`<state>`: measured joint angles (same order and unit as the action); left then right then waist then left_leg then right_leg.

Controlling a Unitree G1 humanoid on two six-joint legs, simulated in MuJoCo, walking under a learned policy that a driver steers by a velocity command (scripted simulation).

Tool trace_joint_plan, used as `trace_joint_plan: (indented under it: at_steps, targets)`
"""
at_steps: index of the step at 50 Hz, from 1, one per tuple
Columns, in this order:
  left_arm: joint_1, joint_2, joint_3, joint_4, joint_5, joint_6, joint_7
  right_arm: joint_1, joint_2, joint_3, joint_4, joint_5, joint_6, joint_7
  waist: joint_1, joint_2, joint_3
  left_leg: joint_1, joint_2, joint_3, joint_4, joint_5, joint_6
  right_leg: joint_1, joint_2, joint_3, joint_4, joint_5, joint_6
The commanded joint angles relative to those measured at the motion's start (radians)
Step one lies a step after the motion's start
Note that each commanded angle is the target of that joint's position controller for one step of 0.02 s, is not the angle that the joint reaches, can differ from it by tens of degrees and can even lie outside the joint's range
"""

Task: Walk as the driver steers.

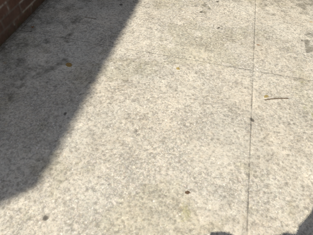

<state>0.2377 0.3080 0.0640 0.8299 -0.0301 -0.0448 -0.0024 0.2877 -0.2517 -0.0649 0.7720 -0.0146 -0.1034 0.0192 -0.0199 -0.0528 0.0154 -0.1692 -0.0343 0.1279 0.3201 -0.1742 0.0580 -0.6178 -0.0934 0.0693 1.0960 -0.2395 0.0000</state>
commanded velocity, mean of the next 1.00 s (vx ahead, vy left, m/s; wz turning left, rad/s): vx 0.25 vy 0.00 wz -0.47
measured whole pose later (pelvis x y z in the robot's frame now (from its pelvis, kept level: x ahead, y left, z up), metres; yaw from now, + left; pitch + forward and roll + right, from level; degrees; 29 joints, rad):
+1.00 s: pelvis +0.37 -0.06 -0.01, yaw -30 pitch +2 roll -1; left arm 0.16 0.31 0.07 0.68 -0.01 0.05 0.03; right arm 0.15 -0.25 -0.04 0.72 -0.01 -0.01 -0.01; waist -0.02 -0.03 0.04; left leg -0.33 0.00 -0.04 0.47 -0.16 0.01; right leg -0.41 0.04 0.10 0.94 -0.50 0.09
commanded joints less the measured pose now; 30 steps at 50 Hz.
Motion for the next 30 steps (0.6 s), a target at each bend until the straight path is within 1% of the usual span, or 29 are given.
trace_joint_plan:
  at_steps: [1,4,6,9,11,12,13,14,15,16,17,18,19,20,21,22,23,24,25,27,28,30]
  targets:
    - [0.024,0.027,0.011,-0.054,0.005,0.006,-0.001,-0.048,-0.121,-0.032,-0.043,-0.005,-0.025,-0.012,0.032,0.110,0.008,0.036,0.288,-0.143,-0.194,0.251,0.147,-0.088,-0.037,0.062,-0.067,0.141,0.013]
    - [-0.058,0.012,0.005,-0.079,0.008,-0.002,-0.019,-0.041,-0.141,-0.036,-0.025,-0.001,-0.019,-0.023,0.007,0.103,0.030,0.054,0.263,-0.043,-0.202,0.261,0.118,-0.068,-0.026,0.019,-0.247,0.293,0.005]
    - [-0.137,-0.002,-0.003,-0.109,0.012,-0.004,-0.031,-0.009,-0.158,-0.041,-0.008,0.006,-0.011,-0.029,-0.026,0.088,0.055,0.085,0.276,-0.007,-0.204,0.260,0.111,-0.066,-0.019,-0.024,-0.335,0.331,-0.006]
    - [-0.225,-0.004,-0.008,-0.159,0.010,-0.005,-0.048,0.043,-0.177,-0.049,0.022,0.018,0.009,-0.033,-0.057,0.082,0.083,0.196,0.309,0.023,-0.169,0.295,0.103,-0.109,-0.010,-0.062,-0.417,0.279,-0.031]
    - [-0.254,0.004,-0.005,-0.190,0.008,-0.004,-0.060,0.055,-0.189,-0.054,0.035,0.027,0.026,-0.035,-0.055,0.092,0.083,0.264,0.329,0.041,-0.116,0.391,0.089,-0.113,0.007,-0.096,-0.447,0.193,-0.055]
    - [-0.247,0.014,0.000,-0.200,0.007,-0.003,-0.065,0.045,-0.200,-0.056,0.034,0.029,0.033,-0.037,-0.039,0.107,0.068,0.281,0.331,0.057,-0.069,0.524,0.078,-0.075,0.029,-0.123,-0.458,0.145,-0.072]
    - [-0.222,0.030,0.009,-0.205,0.007,0.000,-0.067,0.035,-0.217,-0.060,0.031,0.032,0.040,-0.041,-0.017,0.129,0.035,0.293,0.329,0.071,-0.001,0.703,0.066,-0.011,0.064,-0.156,-0.455,0.092,-0.092]
    - [-0.158,0.054,0.023,-0.198,0.006,0.003,-0.066,0.024,-0.232,-0.064,0.027,0.034,0.049,-0.046,0.025,0.150,-0.013,0.293,0.323,0.083,0.106,0.865,0.053,0.086,0.105,-0.186,-0.451,0.042,-0.114]
    - [-0.022,0.099,0.049,-0.167,0.007,0.003,-0.061,0.000,-0.236,-0.063,0.019,0.036,0.059,-0.051,0.104,0.143,-0.077,0.245,0.290,0.105,0.299,0.941,0.025,0.264,0.153,-0.199,-0.507,0.075,-0.143]
    - [0.130,0.171,0.083,-0.134,0.016,0.007,-0.042,-0.008,-0.223,-0.055,0.004,0.035,0.055,-0.057,0.180,0.090,-0.160,0.061,0.240,0.111,0.568,0.760,-0.030,0.545,0.130,-0.108,-0.574,0.226,-0.186]
    - [0.144,0.296,0.104,-0.135,0.026,0.009,-0.021,0.067,-0.084,-0.014,-0.053,-0.012,0.032,-0.047,0.083,-0.190,-0.246,-0.397,0.057,0.081,0.962,-0.197,-0.113,0.916,-0.152,0.367,-0.565,0.488,-0.348]
    - [0.143,0.269,0.089,-0.182,0.034,-0.001,-0.025,0.058,-0.122,-0.004,-0.060,0.007,-0.004,-0.033,0.109,-0.133,-0.462,-0.507,-0.036,-0.172,1.164,-0.499,-0.126,1.029,-0.296,0.717,-0.678,0.598,-0.484]
    - [0.104,0.206,0.071,-0.186,0.037,-0.007,-0.030,-0.032,-0.172,-0.019,-0.080,0.041,-0.017,-0.025,0.131,-0.037,-0.386,-0.561,0.032,-0.243,1.155,-0.427,-0.106,0.970,-0.251,0.535,-0.674,0.722,-0.428]
    - [0.056,0.159,0.062,-0.185,0.018,-0.011,-0.028,-0.068,-0.160,-0.012,-0.092,0.040,-0.020,-0.029,0.101,0.012,-0.258,-0.573,0.073,-0.225,1.065,-0.353,-0.093,0.834,-0.190,0.384,-0.666,0.725,-0.373]
    - [0.000,0.132,0.055,-0.191,0.007,-0.008,-0.024,-0.080,-0.159,-0.016,-0.082,0.019,-0.015,-0.041,0.063,0.066,-0.170,-0.551,0.103,-0.209,0.985,-0.304,-0.097,0.690,-0.145,0.309,-0.689,0.694,-0.330]
    - [-0.038,0.109,0.047,-0.206,0.012,-0.005,-0.018,-0.075,-0.178,-0.026,-0.083,0.007,-0.001,-0.046,0.031,0.054,-0.138,-0.484,0.121,-0.211,0.936,-0.269,-0.100,0.574,-0.120,0.269,-0.720,0.699,-0.315]
    - [-0.061,0.113,0.046,-0.218,0.024,0.000,-0.015,-0.062,-0.178,-0.029,-0.086,0.006,0.016,-0.047,0.004,0.045,-0.122,-0.428,0.118,-0.210,0.906,-0.250,-0.105,0.488,-0.105,0.252,-0.743,0.716,-0.311]
    - [-0.069,0.125,0.051,-0.218,0.031,0.000,-0.013,-0.047,-0.159,-0.025,-0.087,0.004,0.029,-0.048,-0.011,0.038,-0.121,-0.403,0.111,-0.201,0.858,-0.239,-0.116,0.441,-0.096,0.236,-0.751,0.757,-0.311]
    - [-0.069,0.138,0.055,-0.215,0.031,0.001,-0.009,-0.040,-0.139,-0.019,-0.086,0.002,0.038,-0.051,-0.018,0.029,-0.124,-0.389,0.102,-0.193,0.803,-0.221,-0.127,0.408,-0.083,0.210,-0.751,0.797,-0.308]
    - [-0.060,0.159,0.061,-0.209,0.026,0.010,0.004,-0.064,-0.121,-0.012,-0.094,-0.002,0.048,-0.057,-0.014,0.011,-0.138,-0.378,0.077,-0.184,0.690,-0.156,-0.145,0.379,-0.056,0.180,-0.740,0.805,-0.290]
    - [-0.059,0.162,0.062,-0.207,0.020,0.019,0.012,-0.083,-0.117,-0.009,-0.098,-0.003,0.052,-0.057,-0.009,-0.003,-0.151,-0.368,0.067,-0.186,0.641,-0.107,-0.151,0.376,-0.043,0.174,-0.730,0.775,-0.274]
    - [-0.059,0.160,0.061,-0.207,0.010,0.039,0.025,-0.129,-0.117,-0.006,-0.107,0.002,0.058,-0.052,0.006,-0.029,-0.167,-0.341,0.046,-0.191,0.550,-0.015,-0.156,0.369,-0.020,0.178,-0.715,0.673,-0.238]
Next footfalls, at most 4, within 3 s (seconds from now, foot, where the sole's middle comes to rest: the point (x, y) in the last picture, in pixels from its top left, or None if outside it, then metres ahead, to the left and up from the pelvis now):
0.32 right None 0.32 -0.16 -0.78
0.80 left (158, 234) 0.50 -0.01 -0.78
1.12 right None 0.32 -0.21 -0.78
2.58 right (242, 185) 0.72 -0.41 -0.78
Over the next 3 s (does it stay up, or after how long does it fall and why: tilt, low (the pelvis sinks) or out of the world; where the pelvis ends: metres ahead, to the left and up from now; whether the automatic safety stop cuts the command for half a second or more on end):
stays up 0.81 -0.35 -0.01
